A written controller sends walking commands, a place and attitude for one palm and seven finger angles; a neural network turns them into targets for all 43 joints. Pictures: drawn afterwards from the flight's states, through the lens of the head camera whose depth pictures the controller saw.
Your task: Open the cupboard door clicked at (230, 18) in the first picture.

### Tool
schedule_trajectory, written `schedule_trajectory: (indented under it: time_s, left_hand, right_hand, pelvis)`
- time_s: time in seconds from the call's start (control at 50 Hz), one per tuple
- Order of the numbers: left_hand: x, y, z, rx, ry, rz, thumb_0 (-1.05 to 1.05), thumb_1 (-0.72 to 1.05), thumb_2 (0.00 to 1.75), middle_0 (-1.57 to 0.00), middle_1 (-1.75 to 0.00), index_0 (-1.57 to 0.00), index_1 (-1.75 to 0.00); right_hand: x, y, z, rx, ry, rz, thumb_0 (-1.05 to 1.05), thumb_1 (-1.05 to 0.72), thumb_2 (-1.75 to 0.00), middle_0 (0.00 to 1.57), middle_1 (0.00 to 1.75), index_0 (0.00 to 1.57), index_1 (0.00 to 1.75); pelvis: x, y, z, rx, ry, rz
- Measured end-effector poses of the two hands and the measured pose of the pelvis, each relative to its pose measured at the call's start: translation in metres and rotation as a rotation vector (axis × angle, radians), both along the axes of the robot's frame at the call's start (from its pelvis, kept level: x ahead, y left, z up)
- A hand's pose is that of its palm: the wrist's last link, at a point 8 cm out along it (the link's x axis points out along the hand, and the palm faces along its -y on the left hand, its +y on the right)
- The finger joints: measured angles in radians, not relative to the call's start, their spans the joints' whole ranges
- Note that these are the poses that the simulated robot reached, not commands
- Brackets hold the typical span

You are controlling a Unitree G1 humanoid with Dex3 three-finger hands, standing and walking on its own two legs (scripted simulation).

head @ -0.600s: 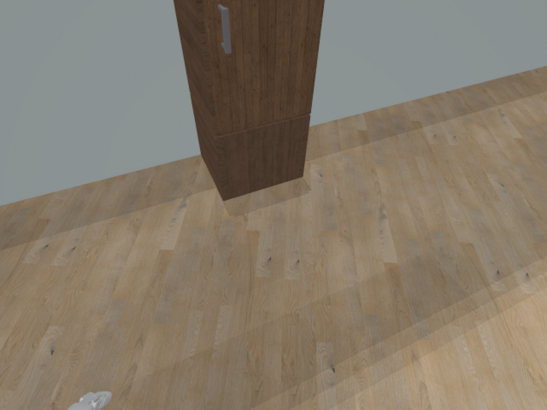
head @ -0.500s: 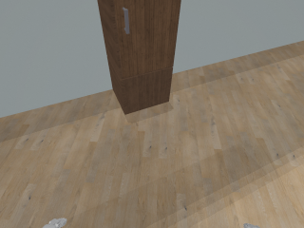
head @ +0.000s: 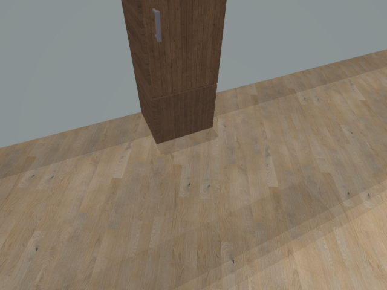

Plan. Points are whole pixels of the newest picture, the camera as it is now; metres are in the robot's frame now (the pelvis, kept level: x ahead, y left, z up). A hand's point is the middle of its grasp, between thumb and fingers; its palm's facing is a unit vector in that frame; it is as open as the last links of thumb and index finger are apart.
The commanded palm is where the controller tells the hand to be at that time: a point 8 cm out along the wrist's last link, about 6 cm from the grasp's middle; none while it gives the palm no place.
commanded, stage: stand and wait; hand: left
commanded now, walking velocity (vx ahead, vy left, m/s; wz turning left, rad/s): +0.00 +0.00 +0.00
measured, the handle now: (156, 25) +1.18 +0.25 +0.06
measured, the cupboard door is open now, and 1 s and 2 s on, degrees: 0 0 0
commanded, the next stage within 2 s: look at it before walking up in 0.34 s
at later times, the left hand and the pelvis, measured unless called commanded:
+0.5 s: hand out of the picture +0.07 +0.24 -0.16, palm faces -0.04 -0.94 -0.33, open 7.4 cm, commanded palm none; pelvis -0.01 +0.00 +0.00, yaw +0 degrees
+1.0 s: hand out of the picture +0.07 +0.25 -0.15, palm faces -0.04 -0.94 -0.33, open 7.4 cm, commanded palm none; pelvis +0.00 +0.00 +0.00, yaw +0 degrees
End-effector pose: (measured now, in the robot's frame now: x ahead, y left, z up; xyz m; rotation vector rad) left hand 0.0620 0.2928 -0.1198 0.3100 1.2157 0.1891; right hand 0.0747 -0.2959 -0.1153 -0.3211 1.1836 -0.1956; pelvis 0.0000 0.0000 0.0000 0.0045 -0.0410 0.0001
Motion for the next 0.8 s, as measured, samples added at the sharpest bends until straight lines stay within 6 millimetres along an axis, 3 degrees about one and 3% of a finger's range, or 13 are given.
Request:
schedule_trajectory:
  time_s: [0.34,0.8]
  left_hand:
    - [-0.002,-0.006,0.002,-0.001,0.001,-0.015,0.00,0.90,0.90,-0.20,-0.30,-0.21,-0.30]
    - [0.007,-0.007,0.001,-0.007,-0.004,-0.019,0.00,0.90,0.90,-0.20,-0.30,-0.21,-0.30]
  right_hand:
    - [-0.024,-0.001,-0.005,0.019,0.042,-0.020,0.00,-0.90,-0.90,0.21,0.30,0.21,0.30]
    - [-0.006,-0.002,0.001,0.007,0.013,-0.017,0.00,-0.90,-0.90,0.21,0.30,0.21,0.30]
  pelvis:
    - [-0.008,-0.004,0.002,0.001,0.006,-0.005]
    - [-0.001,-0.003,0.003,-0.001,0.007,-0.011]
